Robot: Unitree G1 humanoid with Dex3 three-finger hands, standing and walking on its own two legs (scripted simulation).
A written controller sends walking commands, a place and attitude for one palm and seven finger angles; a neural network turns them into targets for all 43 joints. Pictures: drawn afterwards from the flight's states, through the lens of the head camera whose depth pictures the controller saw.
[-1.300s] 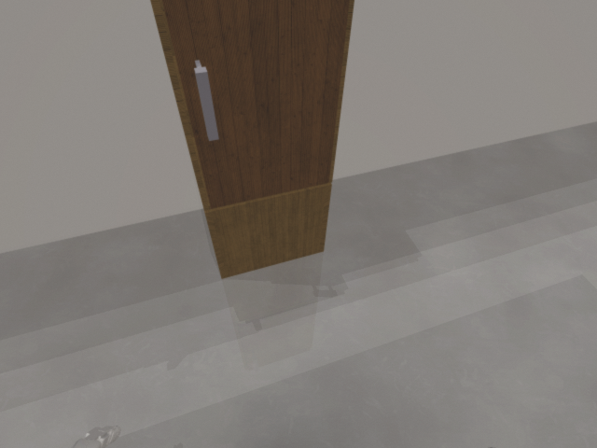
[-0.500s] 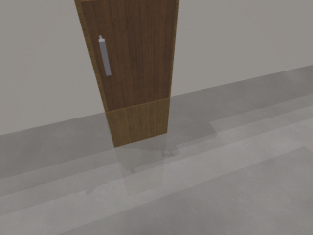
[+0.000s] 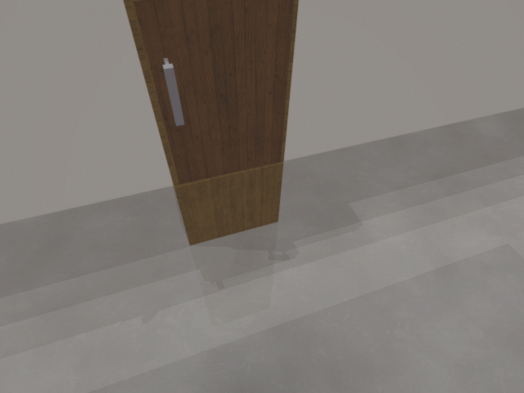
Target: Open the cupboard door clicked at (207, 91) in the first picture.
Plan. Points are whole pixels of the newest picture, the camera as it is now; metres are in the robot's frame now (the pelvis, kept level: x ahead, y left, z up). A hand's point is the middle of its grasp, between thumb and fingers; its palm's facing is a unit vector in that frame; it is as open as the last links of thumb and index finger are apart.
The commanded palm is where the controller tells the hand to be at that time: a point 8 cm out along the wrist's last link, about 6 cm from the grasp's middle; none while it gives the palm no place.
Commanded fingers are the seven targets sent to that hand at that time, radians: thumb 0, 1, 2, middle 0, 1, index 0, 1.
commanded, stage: look at it before walking up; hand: left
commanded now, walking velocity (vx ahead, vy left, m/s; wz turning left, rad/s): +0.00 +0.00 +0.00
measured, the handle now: (173, 92) +0.83 +0.30 +0.02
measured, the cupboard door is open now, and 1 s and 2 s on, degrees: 0 0 0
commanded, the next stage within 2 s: turn to face it in 0.14 s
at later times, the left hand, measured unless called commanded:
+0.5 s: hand out of the picture +0.06 +0.24 -0.17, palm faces +0.05 -0.95 -0.31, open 7.4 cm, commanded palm none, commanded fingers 0.00 0.90 0.90 -0.20 -0.30 -0.20 -0.30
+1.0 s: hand out of the picture -0.03 +0.24 -0.18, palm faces +0.27 -0.93 -0.24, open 7.4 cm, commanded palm none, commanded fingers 0.00 0.90 0.90 -0.20 -0.30 -0.20 -0.30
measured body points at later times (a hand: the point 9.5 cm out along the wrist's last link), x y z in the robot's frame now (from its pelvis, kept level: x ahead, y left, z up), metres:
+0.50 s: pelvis +0.00 +0.01 -0.01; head +0.01 +0.01 +0.44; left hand +0.06 +0.29 -0.15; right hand +0.08 -0.26 -0.15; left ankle +0.00 +0.13 -0.74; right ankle +0.00 -0.12 -0.75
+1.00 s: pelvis -0.03 +0.03 +0.00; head -0.01 +0.05 +0.45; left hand -0.04 +0.29 -0.16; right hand +0.06 -0.19 -0.15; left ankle -0.01 +0.12 -0.75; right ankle -0.01 -0.12 -0.70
